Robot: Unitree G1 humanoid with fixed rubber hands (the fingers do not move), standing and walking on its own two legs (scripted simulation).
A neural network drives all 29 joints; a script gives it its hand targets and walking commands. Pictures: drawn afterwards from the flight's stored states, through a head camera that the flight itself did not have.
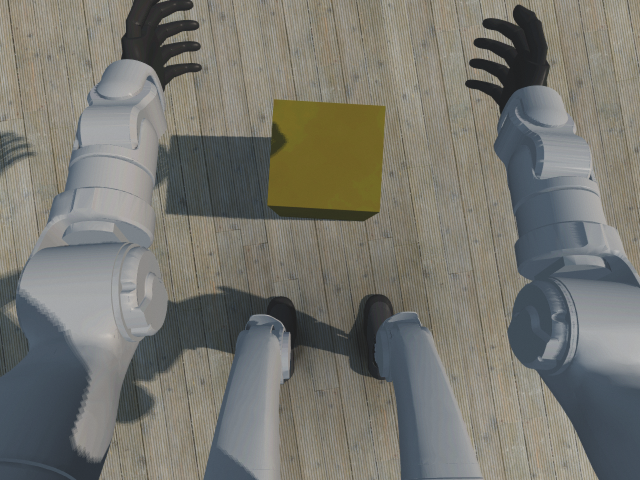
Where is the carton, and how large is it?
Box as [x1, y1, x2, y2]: [267, 99, 385, 220]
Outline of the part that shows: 274,99 267,205 281,216 364,220 378,212 380,197 385,106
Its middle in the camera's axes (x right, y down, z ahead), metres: +0.01 -0.15 +0.84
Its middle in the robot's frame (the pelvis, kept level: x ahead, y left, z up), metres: +0.53 +0.00 -0.52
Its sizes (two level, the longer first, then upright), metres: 0.210 0.200 0.250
